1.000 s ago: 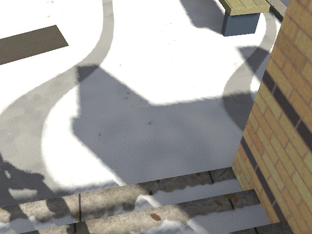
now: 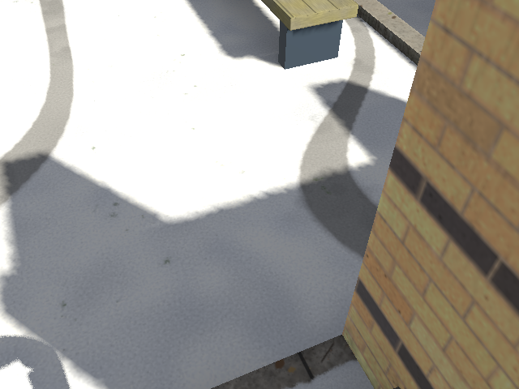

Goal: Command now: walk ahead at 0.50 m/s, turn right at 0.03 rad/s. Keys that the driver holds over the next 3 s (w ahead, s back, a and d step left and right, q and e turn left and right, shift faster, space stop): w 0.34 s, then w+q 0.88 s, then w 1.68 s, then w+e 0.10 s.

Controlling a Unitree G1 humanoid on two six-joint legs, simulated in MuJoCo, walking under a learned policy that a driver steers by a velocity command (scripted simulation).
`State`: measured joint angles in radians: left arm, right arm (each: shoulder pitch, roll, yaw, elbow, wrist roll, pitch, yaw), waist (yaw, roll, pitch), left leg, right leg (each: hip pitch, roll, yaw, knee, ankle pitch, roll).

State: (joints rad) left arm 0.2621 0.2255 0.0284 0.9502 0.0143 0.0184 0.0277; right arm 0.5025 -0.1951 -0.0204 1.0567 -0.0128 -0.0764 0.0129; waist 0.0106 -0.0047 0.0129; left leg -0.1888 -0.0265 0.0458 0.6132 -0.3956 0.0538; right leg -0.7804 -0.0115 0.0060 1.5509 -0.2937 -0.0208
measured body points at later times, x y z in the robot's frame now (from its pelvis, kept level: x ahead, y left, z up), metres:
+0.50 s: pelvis +0.28 -0.10 -0.18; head +0.31 -0.14 +0.26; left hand +0.40 +0.15 -0.30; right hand +0.18 -0.34 -0.34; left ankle +0.13 +0.07 -0.67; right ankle +0.36 -0.20 -0.91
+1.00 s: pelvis +0.42 +0.04 -0.27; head +0.44 +0.05 +0.18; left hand +0.25 +0.20 -0.41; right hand +0.70 -0.11 -0.36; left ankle +0.48 +0.21 -0.98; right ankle +0.36 -0.21 -0.90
